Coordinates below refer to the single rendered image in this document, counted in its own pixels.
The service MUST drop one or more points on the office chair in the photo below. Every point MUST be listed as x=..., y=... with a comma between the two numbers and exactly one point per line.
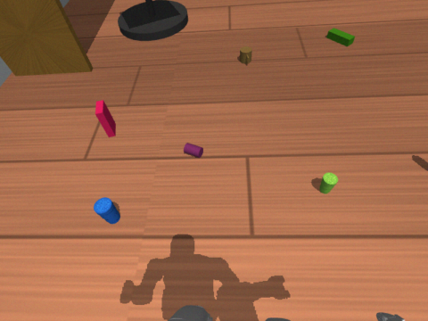
x=153, y=20

